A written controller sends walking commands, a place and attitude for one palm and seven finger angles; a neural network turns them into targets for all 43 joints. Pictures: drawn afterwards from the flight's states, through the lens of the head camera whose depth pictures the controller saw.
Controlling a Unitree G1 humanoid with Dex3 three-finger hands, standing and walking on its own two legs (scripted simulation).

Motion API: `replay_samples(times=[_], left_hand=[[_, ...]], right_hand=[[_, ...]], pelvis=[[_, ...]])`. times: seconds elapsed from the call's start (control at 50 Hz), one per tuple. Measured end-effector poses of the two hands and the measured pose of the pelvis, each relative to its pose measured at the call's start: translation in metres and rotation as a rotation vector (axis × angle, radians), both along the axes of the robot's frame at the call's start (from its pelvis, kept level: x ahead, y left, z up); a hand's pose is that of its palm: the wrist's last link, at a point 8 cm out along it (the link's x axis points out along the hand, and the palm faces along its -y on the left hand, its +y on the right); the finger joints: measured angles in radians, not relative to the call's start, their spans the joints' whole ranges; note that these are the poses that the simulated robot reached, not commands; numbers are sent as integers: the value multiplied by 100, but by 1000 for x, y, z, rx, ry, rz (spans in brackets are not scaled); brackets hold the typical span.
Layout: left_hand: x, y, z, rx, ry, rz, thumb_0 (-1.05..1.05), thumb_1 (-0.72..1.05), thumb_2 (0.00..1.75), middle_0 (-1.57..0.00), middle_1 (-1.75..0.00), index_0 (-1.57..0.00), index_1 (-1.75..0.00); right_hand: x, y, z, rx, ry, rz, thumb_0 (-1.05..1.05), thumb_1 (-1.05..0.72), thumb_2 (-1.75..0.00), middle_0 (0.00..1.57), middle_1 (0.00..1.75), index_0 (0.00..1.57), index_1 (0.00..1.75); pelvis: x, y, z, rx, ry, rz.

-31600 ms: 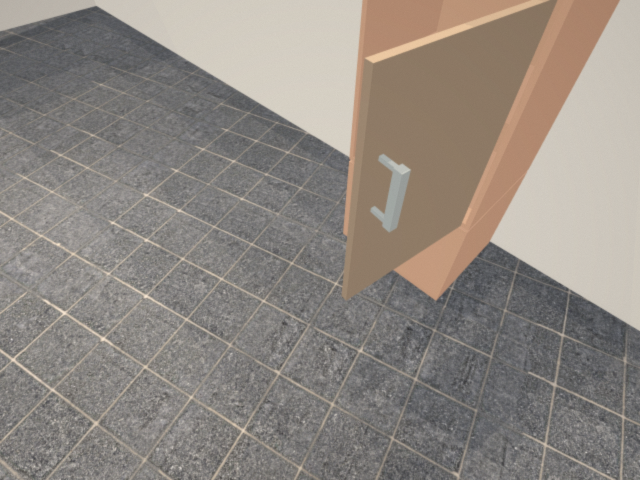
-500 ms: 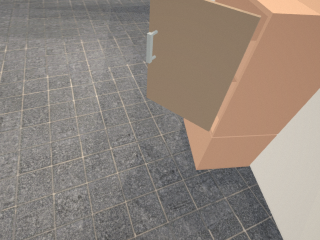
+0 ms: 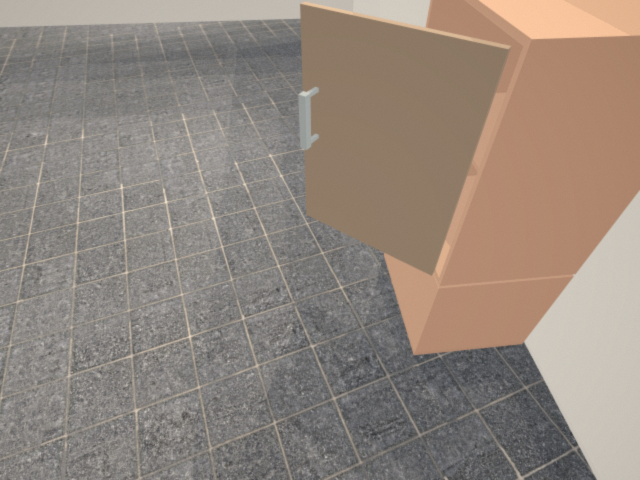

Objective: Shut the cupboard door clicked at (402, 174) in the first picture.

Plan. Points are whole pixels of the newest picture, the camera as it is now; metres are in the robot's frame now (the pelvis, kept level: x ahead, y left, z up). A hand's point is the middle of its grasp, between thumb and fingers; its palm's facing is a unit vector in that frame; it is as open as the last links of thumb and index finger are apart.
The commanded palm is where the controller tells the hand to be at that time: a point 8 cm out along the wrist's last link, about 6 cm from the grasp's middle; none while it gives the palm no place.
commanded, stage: let the arm hang, fingers relaxed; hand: left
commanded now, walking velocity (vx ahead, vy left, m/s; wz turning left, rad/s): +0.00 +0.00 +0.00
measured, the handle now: (310, 118) +0.90 +0.07 +0.01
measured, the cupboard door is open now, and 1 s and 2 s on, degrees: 49 49 49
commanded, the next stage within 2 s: look to check the result in 0.28 s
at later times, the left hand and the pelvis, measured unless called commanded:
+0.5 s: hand out of the picture +0.04 +0.22 -0.17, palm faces -0.02 -0.96 -0.28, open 7.3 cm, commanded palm none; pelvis +0.01 +0.00 +0.00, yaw +0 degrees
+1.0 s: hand out of the picture +0.07 +0.21 -0.16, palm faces -0.01 -0.96 -0.29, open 7.3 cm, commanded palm none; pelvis +0.03 -0.01 +0.00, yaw +0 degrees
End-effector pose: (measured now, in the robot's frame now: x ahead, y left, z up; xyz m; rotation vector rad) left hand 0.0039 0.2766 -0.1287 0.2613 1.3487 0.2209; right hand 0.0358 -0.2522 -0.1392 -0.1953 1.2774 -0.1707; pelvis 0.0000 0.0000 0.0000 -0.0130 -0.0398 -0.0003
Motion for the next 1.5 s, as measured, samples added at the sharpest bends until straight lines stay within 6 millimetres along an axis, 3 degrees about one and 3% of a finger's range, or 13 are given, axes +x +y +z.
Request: replay_samples(times=[0.12,0.22,0.42,0.68,0.86,1.04,1.14,1.24,1.36,1.5], left_hand=[[29,-10,-3,-33,-62,-29,0,91,90,-20,-30,-20,-30],[40,-17,-7,-59,-73,-41,0,91,90,-20,-30,-20,-30],[39,-13,-7,-52,-28,-34,0,91,90,-20,-30,-20,-30],[39,-3,1,-8,-4,-18,1,91,90,-20,-30,-20,-30],[48,-10,1,-12,-13,-19,1,91,90,-20,-30,-20,-30],[58,-21,-2,-22,-28,-12,1,91,90,-20,-30,-20,-30],[54,-31,-9,-33,-42,32,0,91,90,-20,-30,-20,-30],[36,-34,-23,-53,-51,102,0,91,90,-20,-30,-20,-30],[14,-22,-47,-83,-34,192,1,91,90,-20,-30,-20,-30],[13,-7,-24,-53,-70,243,1,91,90,-20,-30,-20,-30]], right_hand=[[2,-11,7,-32,-6,-7,1,-91,-90,21,30,20,30],[1,-21,13,-63,9,-11,1,-91,-90,20,30,20,30],[5,-30,16,-86,35,-10,1,-91,-90,20,30,20,30],[33,-25,12,-57,3,18,1,-91,-90,20,30,20,30],[48,-28,12,-55,-13,27,1,-91,-90,21,30,20,30],[50,-35,12,-64,1,28,1,-91,-90,20,30,20,30],[44,-28,2,-41,43,47,1,-91,-90,20,30,20,30],[42,-13,-9,-21,96,83,1,-91,-90,20,30,20,30],[61,13,-17,-21,79,155,1,-91,-90,20,30,20,30],[72,28,-8,-15,70,238,1,-91,-90,20,30,20,30]], pelvis=[[2,-1,1,3,0,-1],[4,-2,2,3,5,1],[12,-3,3,4,11,1],[21,-5,4,9,11,2],[27,-8,4,14,14,3],[32,-14,3,16,19,17],[30,-17,-3,13,21,57],[29,-14,-13,-5,2,123],[31,2,-29,8,-3,209],[20,7,-15,-6,41,274]])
